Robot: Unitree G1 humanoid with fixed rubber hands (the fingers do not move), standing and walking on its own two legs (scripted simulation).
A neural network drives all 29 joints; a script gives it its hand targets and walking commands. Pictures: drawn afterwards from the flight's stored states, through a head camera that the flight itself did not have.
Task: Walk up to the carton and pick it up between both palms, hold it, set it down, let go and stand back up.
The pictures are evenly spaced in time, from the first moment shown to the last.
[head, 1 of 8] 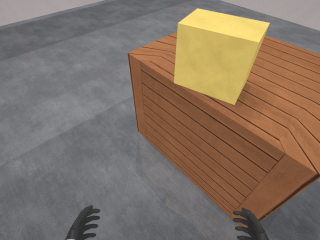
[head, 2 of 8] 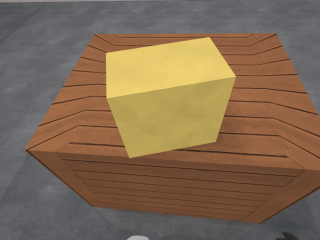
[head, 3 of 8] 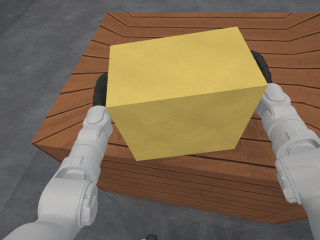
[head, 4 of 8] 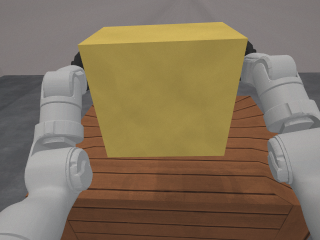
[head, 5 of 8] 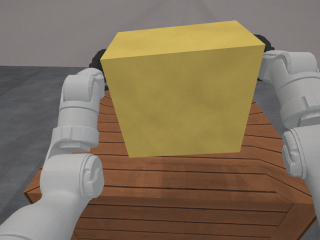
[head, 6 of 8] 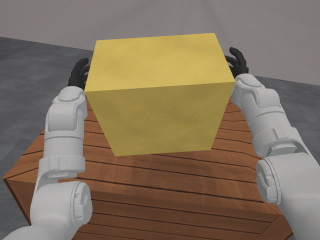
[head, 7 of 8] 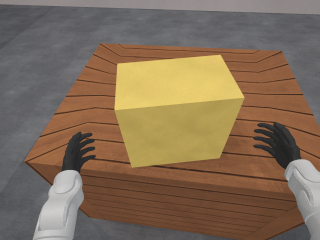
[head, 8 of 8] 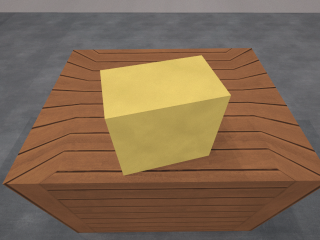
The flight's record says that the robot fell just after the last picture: no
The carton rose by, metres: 0.25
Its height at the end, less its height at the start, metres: +0.00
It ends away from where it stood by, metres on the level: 0.02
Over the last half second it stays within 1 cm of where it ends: yes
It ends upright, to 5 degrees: yes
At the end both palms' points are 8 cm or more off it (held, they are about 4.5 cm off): yes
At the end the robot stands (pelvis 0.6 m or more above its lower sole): yes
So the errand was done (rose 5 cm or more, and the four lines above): yes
